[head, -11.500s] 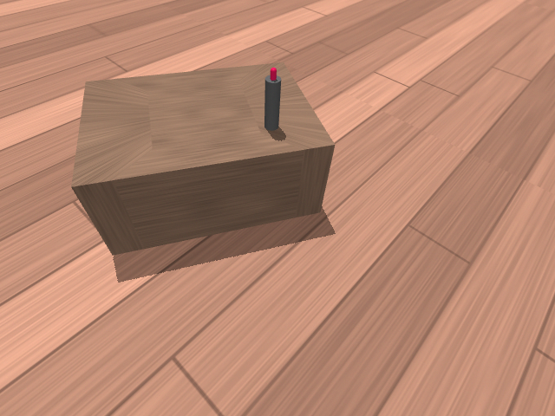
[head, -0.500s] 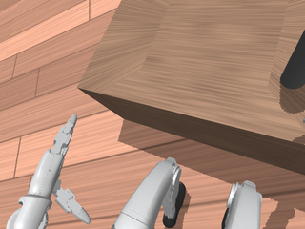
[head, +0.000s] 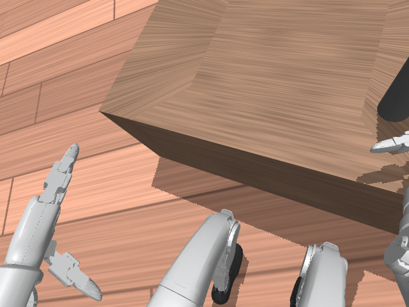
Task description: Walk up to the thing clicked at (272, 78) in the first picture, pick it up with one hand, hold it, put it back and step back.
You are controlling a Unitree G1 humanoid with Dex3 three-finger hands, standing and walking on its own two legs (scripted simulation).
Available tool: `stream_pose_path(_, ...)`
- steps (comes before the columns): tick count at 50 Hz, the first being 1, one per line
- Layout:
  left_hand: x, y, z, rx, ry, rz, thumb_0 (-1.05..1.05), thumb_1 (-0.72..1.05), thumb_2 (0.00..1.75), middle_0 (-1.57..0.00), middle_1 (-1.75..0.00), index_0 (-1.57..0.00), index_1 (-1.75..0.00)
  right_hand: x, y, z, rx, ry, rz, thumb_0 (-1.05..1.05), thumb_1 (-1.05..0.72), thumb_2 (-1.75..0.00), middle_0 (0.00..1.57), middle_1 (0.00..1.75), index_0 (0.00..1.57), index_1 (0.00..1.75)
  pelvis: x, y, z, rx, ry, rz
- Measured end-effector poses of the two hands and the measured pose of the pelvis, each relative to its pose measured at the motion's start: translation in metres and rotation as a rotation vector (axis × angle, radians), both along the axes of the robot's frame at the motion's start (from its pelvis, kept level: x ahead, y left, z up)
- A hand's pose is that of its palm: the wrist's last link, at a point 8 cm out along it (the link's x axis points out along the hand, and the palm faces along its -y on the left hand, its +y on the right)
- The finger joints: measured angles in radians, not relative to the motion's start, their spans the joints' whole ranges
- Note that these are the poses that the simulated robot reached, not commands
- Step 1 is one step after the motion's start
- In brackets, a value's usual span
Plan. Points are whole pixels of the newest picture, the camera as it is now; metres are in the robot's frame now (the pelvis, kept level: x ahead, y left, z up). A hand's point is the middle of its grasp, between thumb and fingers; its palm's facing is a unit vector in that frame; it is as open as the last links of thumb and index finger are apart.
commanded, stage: rest palm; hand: right
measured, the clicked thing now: out of the picture +0.58 -0.21 -0.01
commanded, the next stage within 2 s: close in 0.04 s
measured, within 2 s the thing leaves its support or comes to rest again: leaves its support in 1.58 s
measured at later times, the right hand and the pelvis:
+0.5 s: hand (401, 100) +0.55 -0.20 -0.05, palm faces +0.13 +0.99 +0.02, open 17.1 cm; pelvis +0.00 +0.00 -0.01, yaw +0 degrees
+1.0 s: hand (403, 99) +0.55 -0.20 -0.05, palm faces +0.14 +0.99 +0.00, open 12.7 cm; pelvis +0.00 +0.00 -0.01, yaw +0 degrees
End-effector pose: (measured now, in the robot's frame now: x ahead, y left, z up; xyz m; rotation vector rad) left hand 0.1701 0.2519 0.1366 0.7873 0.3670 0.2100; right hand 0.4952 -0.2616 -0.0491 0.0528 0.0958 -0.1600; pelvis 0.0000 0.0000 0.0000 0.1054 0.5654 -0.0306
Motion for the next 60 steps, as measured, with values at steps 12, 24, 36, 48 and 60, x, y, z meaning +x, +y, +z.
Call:
stream_pose_path(12,-0.003,0.002,-0.008,0.014,0.037,0.036,-0.01,-0.58,0.09,-0.06,-0.04,-0.04,-0.06,0.013,0.018,-0.008,-0.020,-0.027,0.042,-0.02,0.58,-0.01,0.09,0.02,0.08,0.03,0.003,-0.001,-0.005,0.005,0.021,0.005)
stream_pose_path(24,-0.008,-0.005,-0.018,-0.017,0.042,0.029,-0.01,-0.57,0.08,-0.06,-0.04,-0.05,-0.06,0.023,0.014,-0.001,-0.034,-0.035,0.031,-0.02,0.58,-0.01,0.22,0.06,0.20,0.06,-0.001,-0.004,-0.013,0.002,0.021,0.007)
stream_pose_path(36,-0.010,-0.002,-0.012,0.018,0.033,0.039,-0.01,-0.56,0.08,-0.06,-0.04,-0.05,-0.06,0.032,0.014,-0.001,-0.041,-0.020,0.016,-0.01,0.53,-0.06,0.40,0.21,0.39,0.21,-0.006,-0.002,-0.015,0.000,0.019,0.004)
stream_pose_path(48,-0.011,0.004,-0.016,-0.015,0.057,0.050,-0.01,-0.56,0.08,-0.05,-0.04,-0.05,-0.06,0.024,0.012,0.003,-0.039,-0.018,0.016,-0.01,0.44,-0.21,0.67,0.44,0.69,0.45,0.000,0.001,-0.010,-0.004,0.025,0.004)
stream_pose_path(60,-0.004,0.004,-0.008,-0.016,0.013,0.024,-0.01,-0.56,0.08,-0.05,-0.04,-0.05,-0.06,0.020,0.013,0.012,-0.042,-0.030,0.003,-0.01,0.21,-0.48,0.86,0.69,0.98,0.74,-0.001,0.003,-0.007,-0.009,0.012,0.002)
